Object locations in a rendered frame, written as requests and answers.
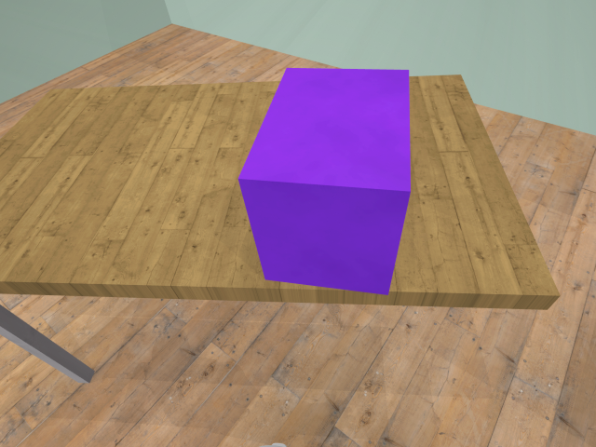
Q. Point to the table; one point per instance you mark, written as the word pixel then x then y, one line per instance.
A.
pixel 133 192

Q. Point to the carton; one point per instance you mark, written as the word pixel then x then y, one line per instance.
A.
pixel 327 181

